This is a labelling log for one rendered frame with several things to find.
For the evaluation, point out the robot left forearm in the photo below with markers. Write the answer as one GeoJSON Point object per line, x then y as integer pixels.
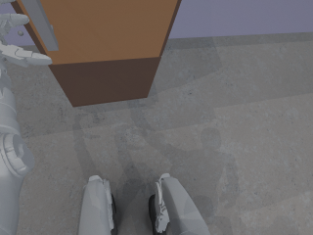
{"type": "Point", "coordinates": [8, 107]}

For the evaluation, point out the robot right foot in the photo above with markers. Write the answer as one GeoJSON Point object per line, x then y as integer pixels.
{"type": "Point", "coordinates": [153, 216]}

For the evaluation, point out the handle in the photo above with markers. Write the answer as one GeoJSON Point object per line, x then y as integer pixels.
{"type": "Point", "coordinates": [38, 16]}

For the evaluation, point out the robot left upper arm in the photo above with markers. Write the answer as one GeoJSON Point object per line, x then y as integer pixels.
{"type": "Point", "coordinates": [16, 160]}

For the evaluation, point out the left robot hand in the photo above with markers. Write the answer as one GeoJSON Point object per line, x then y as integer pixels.
{"type": "Point", "coordinates": [15, 54]}

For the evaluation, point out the cupboard door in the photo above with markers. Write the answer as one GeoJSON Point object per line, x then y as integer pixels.
{"type": "Point", "coordinates": [105, 30]}

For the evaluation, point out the left robot thigh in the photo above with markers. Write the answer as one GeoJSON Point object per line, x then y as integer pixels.
{"type": "Point", "coordinates": [93, 214]}

